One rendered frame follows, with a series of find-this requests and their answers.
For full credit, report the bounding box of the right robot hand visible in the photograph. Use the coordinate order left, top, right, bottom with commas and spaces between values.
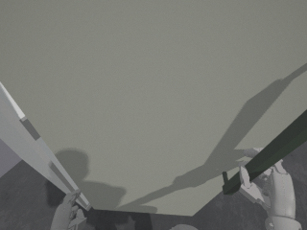
238, 148, 295, 219

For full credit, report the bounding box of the handle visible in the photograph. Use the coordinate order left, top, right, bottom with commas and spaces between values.
222, 109, 307, 196

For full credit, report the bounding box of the left robot hand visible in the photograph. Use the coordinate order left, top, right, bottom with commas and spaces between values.
50, 189, 87, 230

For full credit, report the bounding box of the fridge door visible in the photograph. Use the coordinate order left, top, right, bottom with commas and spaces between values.
0, 0, 307, 217

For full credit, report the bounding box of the right robot forearm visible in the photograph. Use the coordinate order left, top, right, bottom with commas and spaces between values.
265, 215, 302, 230

